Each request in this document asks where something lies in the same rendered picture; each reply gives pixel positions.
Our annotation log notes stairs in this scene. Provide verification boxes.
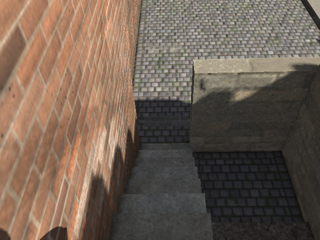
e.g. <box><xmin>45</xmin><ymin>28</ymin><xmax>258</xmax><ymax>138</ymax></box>
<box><xmin>109</xmin><ymin>143</ymin><xmax>214</xmax><ymax>240</ymax></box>

